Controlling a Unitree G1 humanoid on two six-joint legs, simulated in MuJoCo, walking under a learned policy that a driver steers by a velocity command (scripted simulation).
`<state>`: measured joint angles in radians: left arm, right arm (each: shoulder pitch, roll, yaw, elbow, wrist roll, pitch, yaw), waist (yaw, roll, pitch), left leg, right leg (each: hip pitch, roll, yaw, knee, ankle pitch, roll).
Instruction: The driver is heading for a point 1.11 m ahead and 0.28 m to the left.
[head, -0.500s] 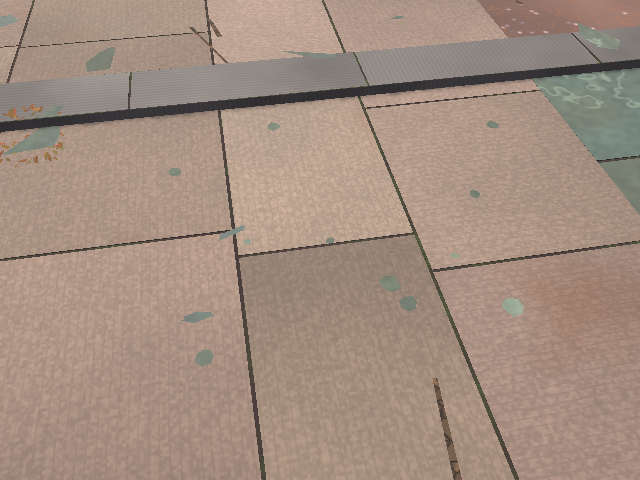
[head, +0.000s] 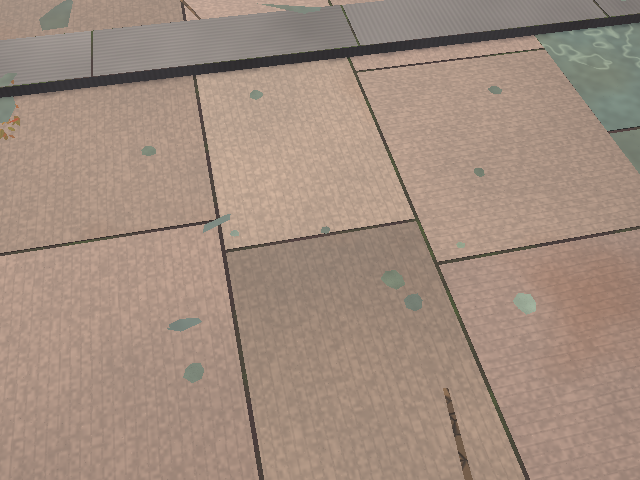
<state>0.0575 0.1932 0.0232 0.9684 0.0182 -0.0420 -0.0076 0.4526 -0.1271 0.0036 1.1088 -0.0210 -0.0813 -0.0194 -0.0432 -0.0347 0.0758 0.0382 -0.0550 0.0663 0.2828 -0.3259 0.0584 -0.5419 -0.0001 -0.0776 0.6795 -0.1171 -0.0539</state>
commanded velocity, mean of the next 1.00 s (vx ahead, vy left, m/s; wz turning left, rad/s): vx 0.65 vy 0.00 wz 0.01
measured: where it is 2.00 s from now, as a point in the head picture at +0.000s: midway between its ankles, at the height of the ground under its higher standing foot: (275, 194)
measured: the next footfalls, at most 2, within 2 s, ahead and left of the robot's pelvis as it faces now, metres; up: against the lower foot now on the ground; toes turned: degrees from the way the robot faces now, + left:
right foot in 0.06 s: +0.19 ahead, -0.07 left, +0.00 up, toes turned -2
left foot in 0.52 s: +0.17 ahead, +0.12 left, +0.00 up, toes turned +5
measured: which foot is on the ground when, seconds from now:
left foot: down 0.00-0.08, up 0.10-0.50, down 0.52-0.98, up 1.00-1.00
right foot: up 0.00-0.04, down 0.06-0.52, up 0.54-0.96, down 0.98-1.00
